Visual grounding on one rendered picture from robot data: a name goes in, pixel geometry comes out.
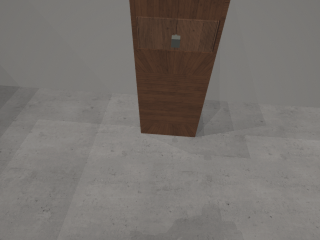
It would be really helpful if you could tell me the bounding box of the drawer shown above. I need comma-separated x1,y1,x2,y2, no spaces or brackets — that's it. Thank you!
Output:
136,16,219,53

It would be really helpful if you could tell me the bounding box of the cabinet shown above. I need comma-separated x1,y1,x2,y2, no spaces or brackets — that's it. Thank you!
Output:
129,0,231,138

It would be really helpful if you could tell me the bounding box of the handle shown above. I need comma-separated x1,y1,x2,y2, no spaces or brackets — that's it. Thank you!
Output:
171,34,181,48

